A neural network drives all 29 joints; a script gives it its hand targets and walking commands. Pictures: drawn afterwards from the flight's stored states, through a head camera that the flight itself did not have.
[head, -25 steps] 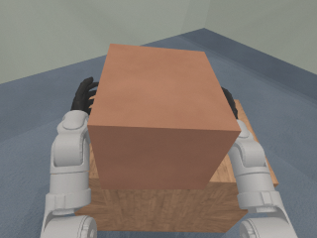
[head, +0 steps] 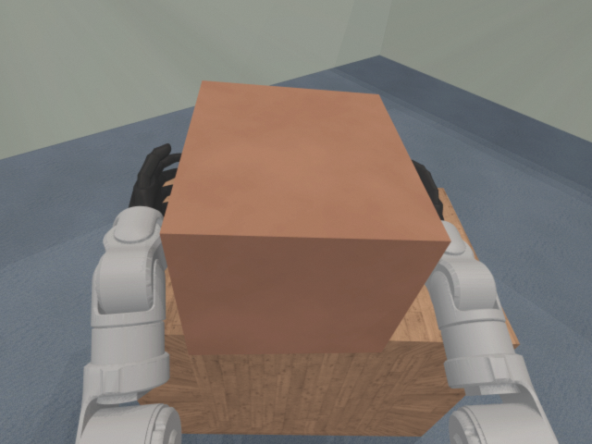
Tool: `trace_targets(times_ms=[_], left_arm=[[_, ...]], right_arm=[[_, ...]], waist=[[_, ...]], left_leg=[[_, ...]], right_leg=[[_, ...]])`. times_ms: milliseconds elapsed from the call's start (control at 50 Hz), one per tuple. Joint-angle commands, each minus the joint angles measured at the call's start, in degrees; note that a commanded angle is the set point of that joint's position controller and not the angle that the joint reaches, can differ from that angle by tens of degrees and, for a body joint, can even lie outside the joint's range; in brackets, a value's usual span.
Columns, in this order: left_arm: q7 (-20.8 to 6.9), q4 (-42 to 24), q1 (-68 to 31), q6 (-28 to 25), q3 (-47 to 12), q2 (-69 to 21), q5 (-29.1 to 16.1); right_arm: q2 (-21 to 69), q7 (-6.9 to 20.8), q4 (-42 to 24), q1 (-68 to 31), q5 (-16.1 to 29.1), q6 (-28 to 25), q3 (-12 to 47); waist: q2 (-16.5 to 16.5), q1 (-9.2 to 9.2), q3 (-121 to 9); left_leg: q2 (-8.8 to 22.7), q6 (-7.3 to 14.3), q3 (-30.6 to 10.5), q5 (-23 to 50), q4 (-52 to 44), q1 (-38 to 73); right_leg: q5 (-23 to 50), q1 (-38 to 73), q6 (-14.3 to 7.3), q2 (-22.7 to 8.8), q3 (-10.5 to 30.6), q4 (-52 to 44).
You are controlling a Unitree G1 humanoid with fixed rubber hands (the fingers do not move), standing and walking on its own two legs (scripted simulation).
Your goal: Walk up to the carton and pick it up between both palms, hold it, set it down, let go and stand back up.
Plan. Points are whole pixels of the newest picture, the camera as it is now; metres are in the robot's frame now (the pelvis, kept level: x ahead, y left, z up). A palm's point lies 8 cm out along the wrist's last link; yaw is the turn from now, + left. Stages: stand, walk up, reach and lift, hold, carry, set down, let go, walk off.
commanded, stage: hold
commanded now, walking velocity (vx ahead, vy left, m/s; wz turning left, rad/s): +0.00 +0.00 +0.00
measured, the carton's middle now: (290, 215) +0.37 +0.00 +0.15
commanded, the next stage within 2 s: none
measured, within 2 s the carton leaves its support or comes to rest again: neither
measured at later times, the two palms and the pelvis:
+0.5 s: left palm (151, 208) +0.35 +0.17 +0.18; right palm (424, 223) +0.34 -0.17 +0.16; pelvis +0.00 +0.00 +0.00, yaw +0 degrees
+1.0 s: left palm (148, 212) +0.35 +0.18 +0.17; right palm (417, 223) +0.35 -0.17 +0.16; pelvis +0.00 +0.00 +0.00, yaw -1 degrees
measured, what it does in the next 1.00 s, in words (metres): stands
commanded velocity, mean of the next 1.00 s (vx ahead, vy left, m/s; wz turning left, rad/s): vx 0.00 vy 0.00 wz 0.00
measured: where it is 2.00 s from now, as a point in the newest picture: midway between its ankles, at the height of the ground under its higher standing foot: outside the picture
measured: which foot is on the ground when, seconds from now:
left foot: down 0.00-1.00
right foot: down 0.00-1.00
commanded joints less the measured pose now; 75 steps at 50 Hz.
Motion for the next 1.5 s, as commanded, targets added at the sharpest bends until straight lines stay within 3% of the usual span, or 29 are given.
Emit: trace_targets(times_ms=[0,380,800,820,840,1000,1480], left_arm=[[-8.2,-13.2,-35.6,-5.2,-27.4,-23.7,-8.9],[-7.9,-12.0,-36.5,-5.9,-27.3,-24.0,-8.8],[-7.7,-13.3,-35.8,-5.2,-27.9,-24.1,-9.0],[-7.8,-10.4,-33.6,-5.0,-23.2,-25.0,-6.4],[-7.9,-10.4,-33.7,-5.0,-23.5,-24.2,-6.2],[-7.5,-12.5,-34.9,-6.8,-27.3,-24.4,-8.1],[-7.6,-10.4,-34.9,-7.1,-26.0,-23.7,-8.1]], right_arm=[[22.0,4.2,-20.1,-43.7,5.4,-4.5,20.5],[22.4,4.6,-19.1,-44.5,4.5,-5.2,19.9],[22.1,4.4,-20.2,-44.2,5.5,-4.9,20.7],[22.1,4.8,-17.8,-43.8,4.9,-5.2,20.0],[21.0,5.1,-17.2,-43.6,4.2,-5.7,19.0],[22.0,4.8,-19.8,-43.7,3.4,-7.8,19.5],[23.5,4.4,-18.4,-44.1,3.1,-8.0,20.2]], waist=[[3.8,-0.56,-26.2],[3.8,-0.43,-26.7],[3.9,-0.42,-27.0],[4.7,2.94,-22.6],[3.6,1.73,-22.4],[4.1,0.04,-26.7],[3.4,0.97,-25.7]], left_leg=[[-0.8,-1.4,1.1,11.5,0.5,14.2],[-0.7,-1.2,1.1,9.6,0.2,13.7],[-0.7,-1.4,1.0,12.6,0.9,14.9],[-0.3,-0.7,0.9,10.6,-0.6,13.3],[-0.4,-1.0,1.1,9.4,-0.8,12.7],[-0.7,-1.4,1.1,13.0,0.6,15.5],[-0.8,-0.1,1.2,9.5,-0.5,11.5]], right_leg=[[14.3,1.7,2.9,0.2,-1.3,0.4],[12.3,1.0,2.8,0.2,-1.3,0.3],[14.9,1.7,2.7,0.3,-1.2,0.4],[13.1,2.8,2.1,0.1,-0.7,0.9],[12.0,3.6,2.1,0.2,-1.0,0.7],[15.4,3.1,2.4,0.7,-0.9,1.1],[15.2,5.1,2.9,-0.1,-0.4,1.8]])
